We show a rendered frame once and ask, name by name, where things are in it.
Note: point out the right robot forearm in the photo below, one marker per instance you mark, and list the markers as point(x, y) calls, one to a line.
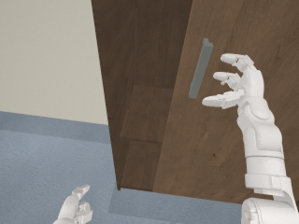
point(266, 172)

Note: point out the handle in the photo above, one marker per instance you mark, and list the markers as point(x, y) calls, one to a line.
point(200, 68)

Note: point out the robot right upper arm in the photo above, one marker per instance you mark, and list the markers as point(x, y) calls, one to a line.
point(264, 211)

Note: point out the left robot hand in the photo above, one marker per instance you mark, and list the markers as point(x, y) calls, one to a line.
point(80, 212)

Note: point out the right robot hand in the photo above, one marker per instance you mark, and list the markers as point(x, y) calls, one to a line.
point(250, 84)

